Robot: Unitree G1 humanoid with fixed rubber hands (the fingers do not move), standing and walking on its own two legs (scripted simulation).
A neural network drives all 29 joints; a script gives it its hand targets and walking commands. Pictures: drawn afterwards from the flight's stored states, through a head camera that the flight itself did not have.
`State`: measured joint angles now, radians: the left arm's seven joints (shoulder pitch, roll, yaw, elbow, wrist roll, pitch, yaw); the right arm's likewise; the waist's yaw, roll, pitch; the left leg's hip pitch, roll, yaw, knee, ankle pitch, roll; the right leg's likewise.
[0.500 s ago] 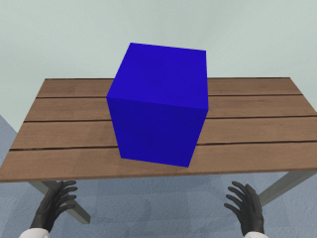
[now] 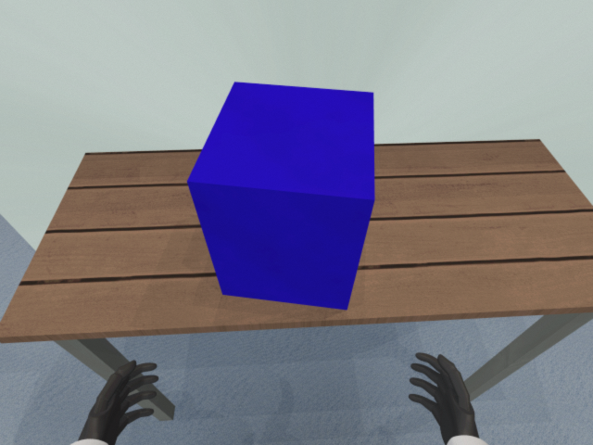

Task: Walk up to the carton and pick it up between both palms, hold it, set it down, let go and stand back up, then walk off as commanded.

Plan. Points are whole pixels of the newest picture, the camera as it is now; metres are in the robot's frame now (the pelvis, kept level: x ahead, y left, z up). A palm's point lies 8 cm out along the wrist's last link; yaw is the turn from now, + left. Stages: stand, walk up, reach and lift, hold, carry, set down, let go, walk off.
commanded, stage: set down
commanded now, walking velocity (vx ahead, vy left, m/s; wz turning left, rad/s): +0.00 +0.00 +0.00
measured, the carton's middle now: (293, 200) +0.43 +0.01 +0.08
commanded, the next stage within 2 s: let go in 0.88 s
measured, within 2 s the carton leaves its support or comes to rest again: neither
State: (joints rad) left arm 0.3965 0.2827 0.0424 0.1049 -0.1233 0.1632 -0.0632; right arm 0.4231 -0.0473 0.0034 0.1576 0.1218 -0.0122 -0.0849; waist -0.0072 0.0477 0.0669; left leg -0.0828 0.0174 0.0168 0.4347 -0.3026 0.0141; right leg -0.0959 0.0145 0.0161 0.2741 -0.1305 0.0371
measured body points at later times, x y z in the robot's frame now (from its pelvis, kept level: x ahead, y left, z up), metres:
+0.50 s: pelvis +0.00 +0.00 +0.00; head +0.01 +0.00 +0.45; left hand +0.16 +0.24 -0.07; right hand +0.16 -0.20 -0.09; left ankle -0.04 +0.09 -0.74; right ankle +0.02 -0.15 -0.75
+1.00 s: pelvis +0.00 +0.00 +0.00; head +0.01 +0.00 +0.45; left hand +0.17 +0.24 -0.08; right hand +0.16 -0.20 -0.10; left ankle -0.04 +0.09 -0.74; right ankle +0.02 -0.15 -0.74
